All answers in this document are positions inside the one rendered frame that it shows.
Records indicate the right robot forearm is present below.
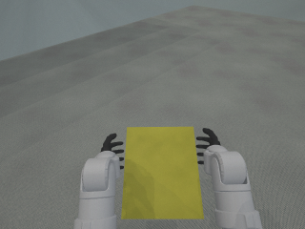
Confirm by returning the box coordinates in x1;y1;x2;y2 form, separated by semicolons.
203;144;263;229

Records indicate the carton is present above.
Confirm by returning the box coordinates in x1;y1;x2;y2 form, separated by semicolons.
121;126;204;219

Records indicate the robot right hand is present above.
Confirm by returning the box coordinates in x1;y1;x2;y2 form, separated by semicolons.
195;128;221;165

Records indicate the robot left hand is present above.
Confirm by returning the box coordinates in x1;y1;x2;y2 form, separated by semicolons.
100;133;124;170

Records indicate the left robot forearm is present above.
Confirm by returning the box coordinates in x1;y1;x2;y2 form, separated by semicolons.
73;151;121;229

